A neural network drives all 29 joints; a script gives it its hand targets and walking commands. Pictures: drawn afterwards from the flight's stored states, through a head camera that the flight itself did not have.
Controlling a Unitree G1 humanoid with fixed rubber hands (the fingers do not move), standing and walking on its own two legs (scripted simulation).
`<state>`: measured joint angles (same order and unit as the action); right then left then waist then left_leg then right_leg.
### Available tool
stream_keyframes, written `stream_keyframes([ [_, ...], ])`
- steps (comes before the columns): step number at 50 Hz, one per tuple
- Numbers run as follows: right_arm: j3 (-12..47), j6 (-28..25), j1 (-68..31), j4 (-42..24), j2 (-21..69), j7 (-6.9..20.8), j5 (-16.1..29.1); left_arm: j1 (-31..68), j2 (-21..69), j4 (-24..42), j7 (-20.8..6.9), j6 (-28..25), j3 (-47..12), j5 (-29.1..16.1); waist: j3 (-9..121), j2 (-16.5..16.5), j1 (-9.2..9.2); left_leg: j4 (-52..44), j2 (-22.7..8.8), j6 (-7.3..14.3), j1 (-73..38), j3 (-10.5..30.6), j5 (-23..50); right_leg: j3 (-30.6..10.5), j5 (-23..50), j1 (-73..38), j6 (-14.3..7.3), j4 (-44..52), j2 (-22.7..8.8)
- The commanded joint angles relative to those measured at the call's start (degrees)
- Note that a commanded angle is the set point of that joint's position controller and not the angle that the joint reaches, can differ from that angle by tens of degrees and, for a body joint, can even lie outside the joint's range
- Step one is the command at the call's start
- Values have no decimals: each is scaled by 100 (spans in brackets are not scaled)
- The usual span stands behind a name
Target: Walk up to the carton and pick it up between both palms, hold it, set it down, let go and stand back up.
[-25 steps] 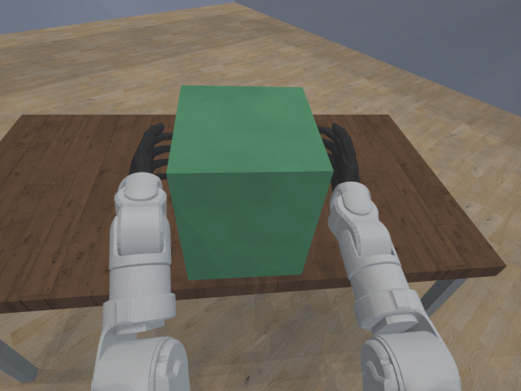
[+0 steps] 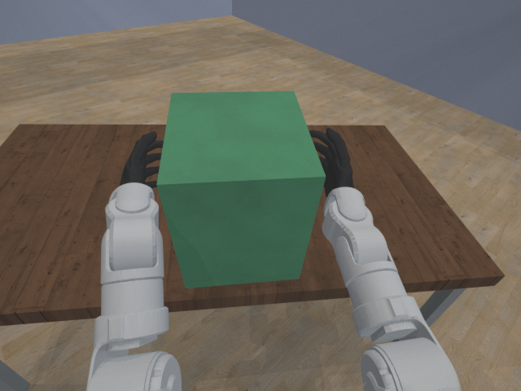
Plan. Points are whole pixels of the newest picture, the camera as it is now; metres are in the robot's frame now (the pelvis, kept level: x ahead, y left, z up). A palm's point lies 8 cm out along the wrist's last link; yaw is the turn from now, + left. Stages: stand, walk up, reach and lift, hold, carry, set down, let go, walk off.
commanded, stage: hold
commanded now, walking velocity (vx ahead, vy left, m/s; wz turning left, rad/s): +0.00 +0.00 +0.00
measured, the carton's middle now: (238, 191) +0.40 +0.00 +0.12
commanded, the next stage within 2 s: set down in 0.16 s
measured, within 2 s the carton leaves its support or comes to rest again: neither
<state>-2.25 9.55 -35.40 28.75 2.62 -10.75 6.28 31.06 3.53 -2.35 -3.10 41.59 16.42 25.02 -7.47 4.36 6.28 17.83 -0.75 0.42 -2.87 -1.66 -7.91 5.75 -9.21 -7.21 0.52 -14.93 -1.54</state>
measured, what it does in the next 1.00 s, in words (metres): stands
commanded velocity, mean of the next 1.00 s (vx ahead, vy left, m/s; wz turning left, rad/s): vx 0.00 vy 0.00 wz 0.00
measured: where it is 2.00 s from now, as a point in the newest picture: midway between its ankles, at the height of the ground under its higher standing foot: outside the picture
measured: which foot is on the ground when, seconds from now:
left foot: down 0.00-1.00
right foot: down 0.00-1.00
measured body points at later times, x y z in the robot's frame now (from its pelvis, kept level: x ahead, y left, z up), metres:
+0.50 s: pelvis +0.00 -0.01 +0.00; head -0.05 +0.01 +0.45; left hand +0.37 +0.14 +0.17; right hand +0.37 -0.15 +0.20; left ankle +0.04 +0.11 -0.75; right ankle +0.01 -0.12 -0.75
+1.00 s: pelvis +0.03 +0.00 +0.00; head +0.02 +0.02 +0.45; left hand +0.41 +0.14 +0.12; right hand +0.39 -0.16 +0.14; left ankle +0.04 +0.11 -0.75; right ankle +0.01 -0.12 -0.75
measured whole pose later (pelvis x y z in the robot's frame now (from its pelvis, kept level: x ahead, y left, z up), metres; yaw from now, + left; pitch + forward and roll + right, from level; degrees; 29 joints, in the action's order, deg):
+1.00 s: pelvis +0.03 +0.00 +0.00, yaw -2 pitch -7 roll -1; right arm -3.6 -9.3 -27.0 30.2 2.8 -10.9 1.9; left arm 26.6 3.3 -16.1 -1.4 19.8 14.2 19.9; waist -5.5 2.9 3.5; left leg 16.4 -1.1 0.4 -0.8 -3.2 -9.7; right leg 4.5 -9.5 -5.0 0.8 -12.1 -1.2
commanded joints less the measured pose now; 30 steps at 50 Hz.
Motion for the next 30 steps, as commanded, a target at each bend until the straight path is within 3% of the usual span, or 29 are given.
stream_keyframes([
  [1,1794,-335,-3626,-1524,2161,685,114,3422,2404,827,-832,-542,-2468,-1003,2188,-529,23,-80,98,-211,-925,-166,1372,305,753,319,40,102,406],
  [3,1812,-382,-3803,-1592,2158,735,85,3443,2402,738,-792,-537,-2407,-1011,2298,-469,-96,-99,87,-149,-900,-192,1251,287,615,370,25,118,406],
  [7,1627,-440,-3890,-1406,2138,848,-58,3666,2446,691,-715,-566,-2346,-1030,2443,-425,-147,-238,37,-40,-928,-227,780,282,153,571,-22,170,395],
  [8,1523,-422,-3895,-1184,2125,872,-146,3732,2392,523,-709,-561,-2246,-981,2323,-391,-142,-286,48,-11,-869,-263,586,267,14,685,-8,206,367],
  [9,1716,-412,-3913,-1367,2193,866,-49,3557,2351,365,-719,-543,-2253,-1090,2418,-398,-247,-294,85,10,-833,-322,551,206,122,459,57,200,308],
  [12,1518,-473,-4062,-1184,2424,884,-226,3992,2359,264,-719,-748,-2167,-1139,2468,-390,-252,-412,146,91,-538,-383,38,157,-117,488,134,185,232],
  [14,1638,-589,-3757,-1213,2478,829,-189,3581,2497,441,-741,-755,-2137,-942,2627,-328,-204,-266,175,133,-795,-376,556,126,515,229,52,153,311],
  [15,1715,-635,-3829,-1354,2483,776,-147,3581,2445,457,-793,-775,-2147,-962,2747,-428,-281,-174,227,114,-780,-376,666,98,683,73,70,150,262],
  [18,1682,-825,-3989,-1378,2605,716,-266,3476,2367,-23,-933,-1028,-2050,-924,2656,-369,-374,-225,301,148,-382,-436,408,47,893,-171,173,87,185],
  [21,1316,-1040,-3642,-1053,2623,755,-663,3244,2262,-568,-1064,-1333,-1719,-737,2003,-350,-444,-541,298,231,198,-565,-444,44,198,-103,205,159,89],
  [24,992,-1186,-3204,-696,2601,829,-1001,3145,2243,-847,-1154,-1624,-1563,-565,1565,-392,-468,-688,263,238,300,-626,-680,74,-462,151,172,253,98],
  [27,836,-1361,-2920,-436,2571,849,-1244,3143,2315,-972,-1206,-1921,-1604,-569,1437,-315,-400,-720,215,172,198,-631,-510,116,-313,133,199,253,136],
  [30,903,-1604,-2657,-307,2643,810,-1356,3162,2463,-884,-1164,-2245,-1887,-731,1707,-316,-268,-582,184,-6,-169,-584,186,183,479,-50,263,189,185],
])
